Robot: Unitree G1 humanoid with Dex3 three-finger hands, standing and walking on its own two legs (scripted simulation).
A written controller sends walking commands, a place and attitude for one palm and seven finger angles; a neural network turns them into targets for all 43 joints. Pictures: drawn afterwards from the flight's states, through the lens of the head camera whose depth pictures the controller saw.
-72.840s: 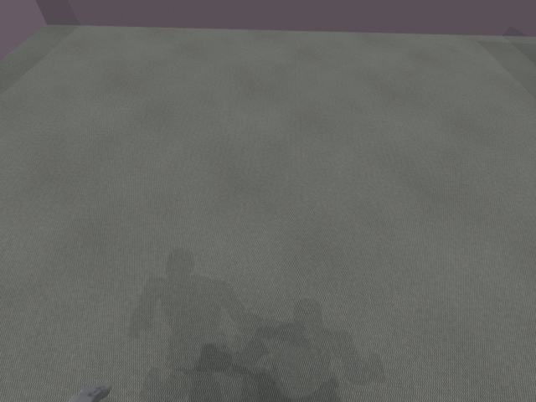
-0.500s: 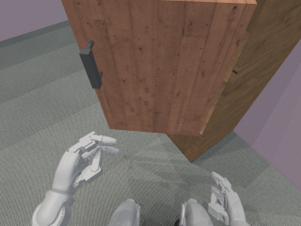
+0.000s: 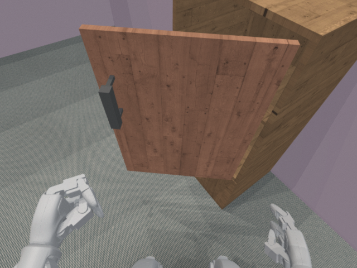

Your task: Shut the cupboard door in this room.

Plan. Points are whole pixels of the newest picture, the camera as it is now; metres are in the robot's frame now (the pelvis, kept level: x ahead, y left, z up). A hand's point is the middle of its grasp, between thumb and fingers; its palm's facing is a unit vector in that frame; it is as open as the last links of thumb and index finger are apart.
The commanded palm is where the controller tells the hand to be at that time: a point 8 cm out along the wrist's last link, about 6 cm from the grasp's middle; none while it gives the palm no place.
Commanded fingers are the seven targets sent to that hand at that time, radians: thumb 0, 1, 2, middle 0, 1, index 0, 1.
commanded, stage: raise the hand and make a fist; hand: left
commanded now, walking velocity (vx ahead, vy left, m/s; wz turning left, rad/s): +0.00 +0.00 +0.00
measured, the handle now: (114, 102) +0.47 +0.20 +0.08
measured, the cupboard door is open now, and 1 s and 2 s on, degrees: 49 49 49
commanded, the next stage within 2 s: bring the fist close to the handle in 0.72 s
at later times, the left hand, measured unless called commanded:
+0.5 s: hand (98, 197) +0.23 +0.17 +0.08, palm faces -0.04 -1.00 -0.04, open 3.1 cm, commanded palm +0.20 +0.23 +0.09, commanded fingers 0.00 0.90 0.90 -1.30 -1.50 -1.30 -1.50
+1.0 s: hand (92, 193) +0.24 +0.18 +0.09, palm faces +0.03 -1.00 -0.05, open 3.1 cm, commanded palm +0.22 +0.23 +0.09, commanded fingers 0.00 0.90 0.90 -1.30 -1.50 -1.30 -1.50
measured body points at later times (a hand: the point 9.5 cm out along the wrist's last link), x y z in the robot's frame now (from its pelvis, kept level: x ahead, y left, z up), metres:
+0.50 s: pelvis +0.01 -0.01 +0.02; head +0.05 -0.02 +0.46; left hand +0.23 +0.23 +0.08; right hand +0.17 -0.25 -0.06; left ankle -0.01 +0.10 -0.67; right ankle +0.03 -0.13 -0.67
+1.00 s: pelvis -0.01 -0.01 +0.01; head +0.03 -0.02 +0.46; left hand +0.23 +0.23 +0.10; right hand +0.17 -0.24 -0.06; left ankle -0.01 +0.10 -0.67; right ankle +0.03 -0.13 -0.67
